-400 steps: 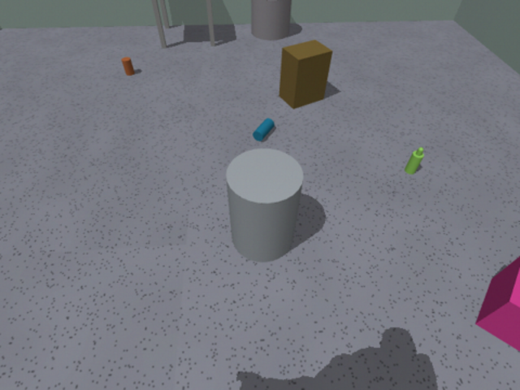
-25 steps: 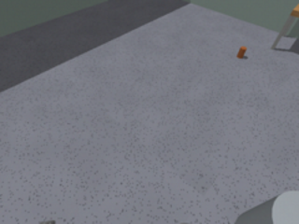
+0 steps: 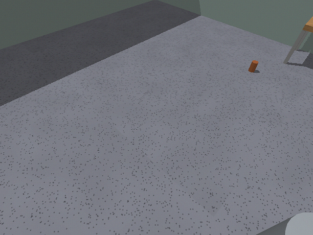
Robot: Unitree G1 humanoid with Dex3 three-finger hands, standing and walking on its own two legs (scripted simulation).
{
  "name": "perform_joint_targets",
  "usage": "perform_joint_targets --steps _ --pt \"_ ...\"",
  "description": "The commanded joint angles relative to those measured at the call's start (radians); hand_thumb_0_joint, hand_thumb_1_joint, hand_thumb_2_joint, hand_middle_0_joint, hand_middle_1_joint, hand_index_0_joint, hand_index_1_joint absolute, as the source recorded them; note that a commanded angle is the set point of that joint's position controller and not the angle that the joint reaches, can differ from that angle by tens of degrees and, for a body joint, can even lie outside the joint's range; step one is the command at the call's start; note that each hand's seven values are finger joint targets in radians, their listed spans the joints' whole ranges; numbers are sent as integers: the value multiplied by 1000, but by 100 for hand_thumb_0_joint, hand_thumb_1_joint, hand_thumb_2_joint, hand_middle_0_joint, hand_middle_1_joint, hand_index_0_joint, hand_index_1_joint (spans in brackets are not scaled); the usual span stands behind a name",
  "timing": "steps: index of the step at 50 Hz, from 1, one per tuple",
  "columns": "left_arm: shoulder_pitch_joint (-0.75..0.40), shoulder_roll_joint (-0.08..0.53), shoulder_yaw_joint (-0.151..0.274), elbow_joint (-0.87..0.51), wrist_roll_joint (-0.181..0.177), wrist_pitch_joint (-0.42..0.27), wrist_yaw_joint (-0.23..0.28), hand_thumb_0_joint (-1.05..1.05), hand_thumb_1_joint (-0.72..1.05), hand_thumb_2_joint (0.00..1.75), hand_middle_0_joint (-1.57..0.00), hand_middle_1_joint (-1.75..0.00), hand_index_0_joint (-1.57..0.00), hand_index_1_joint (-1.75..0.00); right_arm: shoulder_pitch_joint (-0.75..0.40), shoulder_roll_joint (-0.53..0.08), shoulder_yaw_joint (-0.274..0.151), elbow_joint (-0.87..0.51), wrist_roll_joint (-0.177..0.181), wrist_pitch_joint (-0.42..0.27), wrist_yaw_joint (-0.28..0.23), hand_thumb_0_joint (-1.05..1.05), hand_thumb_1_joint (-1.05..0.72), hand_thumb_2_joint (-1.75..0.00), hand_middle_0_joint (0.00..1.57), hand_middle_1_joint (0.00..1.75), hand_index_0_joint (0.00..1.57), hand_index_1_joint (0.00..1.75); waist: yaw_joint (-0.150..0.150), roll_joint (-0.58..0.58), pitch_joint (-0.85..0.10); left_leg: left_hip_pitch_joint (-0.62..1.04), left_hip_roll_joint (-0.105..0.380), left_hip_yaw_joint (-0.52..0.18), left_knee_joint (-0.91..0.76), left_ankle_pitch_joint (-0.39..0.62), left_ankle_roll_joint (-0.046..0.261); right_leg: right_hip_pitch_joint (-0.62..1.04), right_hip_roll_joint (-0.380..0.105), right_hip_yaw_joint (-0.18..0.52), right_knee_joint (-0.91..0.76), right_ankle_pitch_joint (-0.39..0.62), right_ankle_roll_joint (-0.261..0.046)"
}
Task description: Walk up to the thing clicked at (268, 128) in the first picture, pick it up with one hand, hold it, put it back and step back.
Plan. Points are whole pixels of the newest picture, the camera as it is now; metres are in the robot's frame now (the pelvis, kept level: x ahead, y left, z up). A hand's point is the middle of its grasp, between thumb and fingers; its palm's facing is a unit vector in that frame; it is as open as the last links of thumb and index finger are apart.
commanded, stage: stand
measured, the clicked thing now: out of the picture +0.65 -1.21 -0.74
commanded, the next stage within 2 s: none
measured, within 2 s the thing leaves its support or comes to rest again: neither
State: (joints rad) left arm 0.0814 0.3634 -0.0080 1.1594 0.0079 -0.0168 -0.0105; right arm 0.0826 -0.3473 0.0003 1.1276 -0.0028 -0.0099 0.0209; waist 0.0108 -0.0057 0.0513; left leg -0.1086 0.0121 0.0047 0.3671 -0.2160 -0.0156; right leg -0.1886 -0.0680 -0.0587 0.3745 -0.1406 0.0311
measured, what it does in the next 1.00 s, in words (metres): stands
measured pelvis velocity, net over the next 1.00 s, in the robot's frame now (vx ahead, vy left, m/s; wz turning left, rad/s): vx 0.01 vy -0.02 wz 0.00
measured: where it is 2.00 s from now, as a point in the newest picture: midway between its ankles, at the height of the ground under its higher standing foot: outside the picture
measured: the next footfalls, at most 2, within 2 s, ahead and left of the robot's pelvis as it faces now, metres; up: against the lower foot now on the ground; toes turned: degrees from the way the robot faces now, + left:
none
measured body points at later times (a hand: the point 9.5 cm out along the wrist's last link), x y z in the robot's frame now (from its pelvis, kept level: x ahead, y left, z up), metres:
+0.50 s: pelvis +0.00 -0.01 +0.00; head +0.01 -0.02 +0.45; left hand +0.08 +0.29 -0.13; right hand +0.08 -0.31 -0.13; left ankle -0.01 +0.13 -0.75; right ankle +0.04 -0.14 -0.75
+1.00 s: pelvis +0.01 -0.02 +0.00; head +0.02 -0.02 +0.45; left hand +0.09 +0.29 -0.13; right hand +0.09 -0.32 -0.13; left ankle -0.01 +0.13 -0.75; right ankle +0.04 -0.14 -0.75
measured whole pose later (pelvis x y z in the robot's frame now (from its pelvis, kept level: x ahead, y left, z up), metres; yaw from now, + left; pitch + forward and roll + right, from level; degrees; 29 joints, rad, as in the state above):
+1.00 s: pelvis +0.01 -0.02 +0.00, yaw +0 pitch -2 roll +0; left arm 0.08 0.35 0.00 1.15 0.01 0.00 -0.01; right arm 0.11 -0.35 0.01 1.15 -0.01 -0.01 0.01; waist 0.00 0.01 0.04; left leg -0.07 0.04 0.00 0.31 -0.21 -0.04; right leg -0.16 -0.04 -0.07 0.34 -0.14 0.01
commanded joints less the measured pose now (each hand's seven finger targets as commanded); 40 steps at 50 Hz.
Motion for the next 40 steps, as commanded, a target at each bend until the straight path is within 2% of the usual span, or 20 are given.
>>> perform_joint_targets --steps 1,4,10,13,17,23,26,27,29,31,34,36,38,40 --pt "-59 214 41 -47 -1 -29 13 0 90 90 -20 -30 -20 -30 -42 -223 -46 -46 -4 -24 -17 0 -90 -90 20 30 20 30 -10 17 -81 -52 122 -96 -101 123 27 99 -82 97 -62 80 -38" --pt "-45 214 40 -43 0 -25 13 0 90 90 -20 -30 -20 -30 -48 -219 -47 -41 -4 -24 -19 0 -90 -90 20 30 20 30 -7 18 -77 -36 120 -90 -109 103 22 84 -79 95 -76 55 -38" --pt "-46 213 43 -47 2 -28 16 0 90 90 -20 -30 -20 -30 -44 -218 -47 -35 -4 -21 -21 0 -90 -90 20 30 20 30 -11 3 -103 -18 127 -82 -96 161 24 111 -88 94 -71 132 -40" --pt "-41 211 43 -46 -1 -24 15 0 90 90 -20 -30 -20 -30 -45 -215 -44 -33 -5 -22 -21 0 -90 -90 20 30 20 30 -8 4 -95 -23 126 -82 -110 141 19 109 -85 92 -74 98 -39" --pt "-44 209 45 -51 3 -23 15 0 90 90 -20 -30 -20 -30 -42 -219 -43 -32 -6 -20 -22 0 -90 -90 20 30 20 30 -9 7 -92 -30 127 -79 -107 128 20 111 -87 95 -79 101 -41" --pt "-38 207 45 -52 2 -20 14 0 90 90 -20 -30 -20 -30 -40 -222 -42 -31 -5 -18 -20 0 -90 -90 20 30 20 30 -3 10 -63 -39 121 -79 -112 71 21 81 -80 100 -101 12 -38" --pt "-41 218 47 -57 4 -16 14 0 90 90 -20 -30 -20 -30 -23 -216 -42 -30 -8 -13 -18 0 -90 -90 20 30 20 30 -9 -9 -39 -55 110 -75 -112 -8 22 44 -78 110 -127 -104 -37" --pt "-53 226 51 -60 3 -15 14 0 90 90 -20 -30 -20 -30 -9 -215 -42 -30 -11 -12 -18 0 -90 -90 20 30 20 30 -14 -19 -46 -64 113 -77 -111 -2 24 54 -80 113 -119 -103 -40" --pt "-40 213 47 -63 1 -14 12 0 90 90 -20 -30 -20 -30 -18 -220 -42 -31 -11 -13 -17 0 -90 -90 20 30 20 30 -5 0 -40 -64 111 -76 -111 -10 24 39 -80 116 -124 -118 -41" --pt "-46 218 49 -68 1 -18 12 0 90 90 -20 -30 -20 -30 -6 -213 -41 -33 -12 -16 -17 0 -90 -90 20 30 20 30 -9 -3 -59 -65 117 -79 -109 36 23 69 -79 112 -109 -60 -43" --pt "-41 216 49 -69 0 -22 13 0 90 90 -20 -30 -20 -30 -12 -215 -41 -37 -12 -20 -20 0 -90 -90 20 30 20 30 -9 -2 -104 -39 128 -81 -99 137 20 111 -83 102 -78 97 -44" --pt "-31 205 46 -66 -1 -24 13 0 90 90 -20 -30 -20 -30 -14 -221 -39 -33 -8 -21 -22 0 -90 -90 20 30 20 30 -6 16 -114 -21 131 -78 -88 176 23 123 -87 100 -75 159 -41" --pt "-32 206 48 -66 0 -23 14 0 90 90 -20 -30 -20 -30 -7 -223 -39 -31 -6 -20 -25 0 -90 -90 20 30 20 30 -10 6 -126 -14 133 -75 -90 204 21 138 -85 92 -66 191 -41" --pt "-38 207 48 -63 -2 -21 15 0 90 90 -20 -30 -20 -30 -7 -222 -37 -30 -6 -18 -25 0 -90 -90 20 30 20 30 -12 3 -110 -13 130 -73 -93 187 19 127 -82 89 -74 168 -40"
